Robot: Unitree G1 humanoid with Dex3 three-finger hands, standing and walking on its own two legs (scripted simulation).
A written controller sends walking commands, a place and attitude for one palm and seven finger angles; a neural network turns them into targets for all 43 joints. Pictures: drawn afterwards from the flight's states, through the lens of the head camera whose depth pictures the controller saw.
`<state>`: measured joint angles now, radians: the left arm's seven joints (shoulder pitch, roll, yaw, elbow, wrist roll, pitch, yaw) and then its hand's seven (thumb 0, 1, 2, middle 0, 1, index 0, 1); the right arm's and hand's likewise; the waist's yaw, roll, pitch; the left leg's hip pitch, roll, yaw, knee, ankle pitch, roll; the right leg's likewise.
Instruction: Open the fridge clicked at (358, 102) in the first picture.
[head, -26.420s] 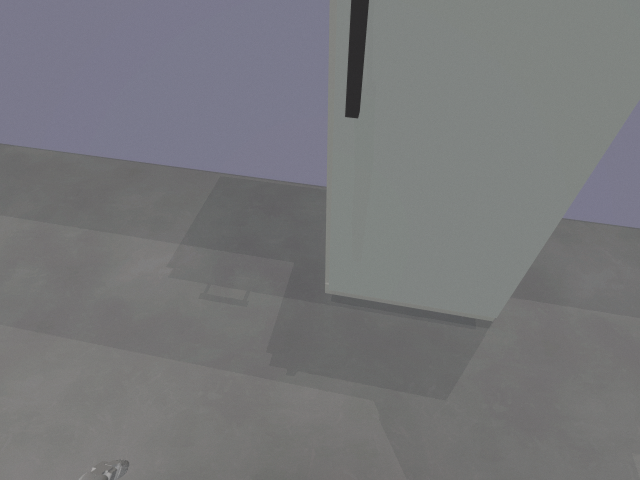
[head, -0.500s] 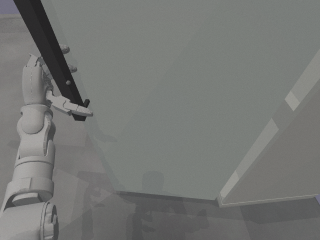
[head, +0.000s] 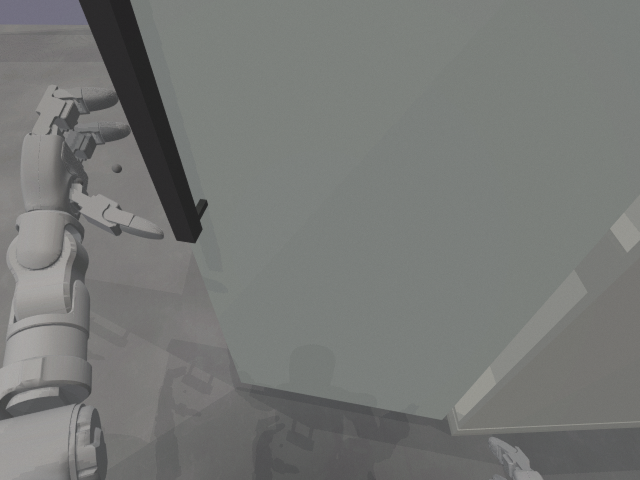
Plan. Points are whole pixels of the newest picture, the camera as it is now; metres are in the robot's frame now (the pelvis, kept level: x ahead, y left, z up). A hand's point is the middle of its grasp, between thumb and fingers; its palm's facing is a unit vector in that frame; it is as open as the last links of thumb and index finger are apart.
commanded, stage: slip the hand off the handle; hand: left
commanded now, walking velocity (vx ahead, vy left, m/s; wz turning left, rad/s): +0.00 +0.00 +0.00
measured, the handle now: (154, 96) +0.43 +0.21 +0.26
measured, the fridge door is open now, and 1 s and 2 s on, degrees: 77 77 77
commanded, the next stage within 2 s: draw the hand back to the body in 0.88 s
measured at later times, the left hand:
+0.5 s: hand (80, 192) +0.36 +0.28 +0.19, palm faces +0.23 -0.96 -0.14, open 14.7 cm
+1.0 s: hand (24, 254) +0.27 +0.29 +0.20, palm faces +0.28 -0.95 -0.15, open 14.7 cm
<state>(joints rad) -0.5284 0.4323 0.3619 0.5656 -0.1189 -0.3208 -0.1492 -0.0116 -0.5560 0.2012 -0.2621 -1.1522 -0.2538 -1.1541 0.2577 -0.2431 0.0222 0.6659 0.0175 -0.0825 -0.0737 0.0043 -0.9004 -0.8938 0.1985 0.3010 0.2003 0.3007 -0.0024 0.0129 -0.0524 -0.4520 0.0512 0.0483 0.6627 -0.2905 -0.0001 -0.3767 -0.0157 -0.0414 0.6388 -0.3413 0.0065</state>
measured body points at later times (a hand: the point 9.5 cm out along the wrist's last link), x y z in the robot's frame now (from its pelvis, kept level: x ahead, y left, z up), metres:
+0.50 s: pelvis +0.00 +0.01 +0.00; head +0.02 +0.01 +0.45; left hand +0.34 +0.33 +0.20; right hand +0.10 -0.25 -0.11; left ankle +0.03 +0.12 -0.72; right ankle -0.01 -0.13 -0.72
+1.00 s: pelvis -0.01 -0.01 +0.00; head -0.02 -0.01 +0.45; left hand +0.25 +0.34 +0.21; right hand +0.18 -0.23 -0.08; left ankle +0.03 +0.12 -0.72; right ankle -0.01 -0.13 -0.72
